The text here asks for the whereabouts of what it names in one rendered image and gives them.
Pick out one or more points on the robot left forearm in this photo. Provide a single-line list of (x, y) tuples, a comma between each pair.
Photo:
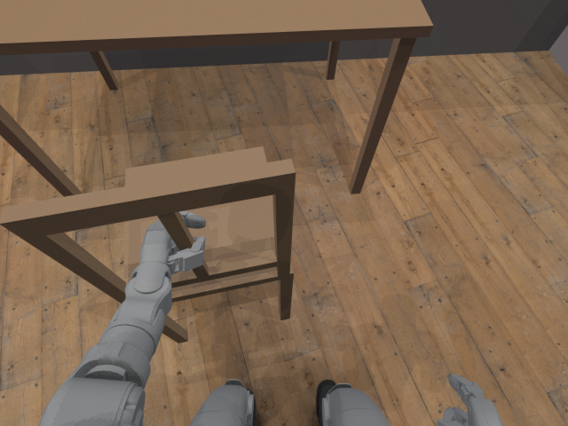
[(129, 341)]

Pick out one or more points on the left robot hand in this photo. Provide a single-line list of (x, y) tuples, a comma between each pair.
[(159, 247)]

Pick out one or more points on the right robot shin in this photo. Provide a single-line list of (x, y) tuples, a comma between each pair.
[(340, 385)]

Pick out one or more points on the right robot hand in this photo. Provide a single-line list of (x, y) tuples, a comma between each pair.
[(481, 411)]

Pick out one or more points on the robot left upper arm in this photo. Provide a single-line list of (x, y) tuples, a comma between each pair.
[(97, 402)]

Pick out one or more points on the chair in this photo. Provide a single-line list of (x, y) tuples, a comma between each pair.
[(247, 203)]

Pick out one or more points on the robot right foot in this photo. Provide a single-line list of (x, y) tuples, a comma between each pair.
[(324, 387)]

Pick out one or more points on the table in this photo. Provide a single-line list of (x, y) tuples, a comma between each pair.
[(56, 26)]

